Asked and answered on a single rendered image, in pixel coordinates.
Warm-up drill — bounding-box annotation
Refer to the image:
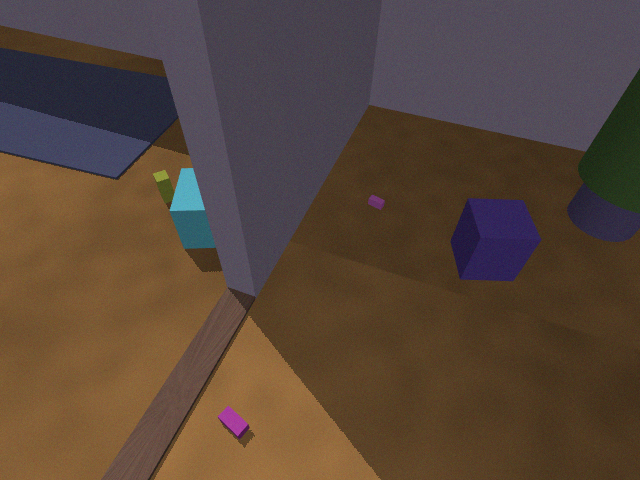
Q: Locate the potted plant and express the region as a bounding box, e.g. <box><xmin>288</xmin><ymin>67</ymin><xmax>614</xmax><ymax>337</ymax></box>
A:
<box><xmin>567</xmin><ymin>69</ymin><xmax>640</xmax><ymax>242</ymax></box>

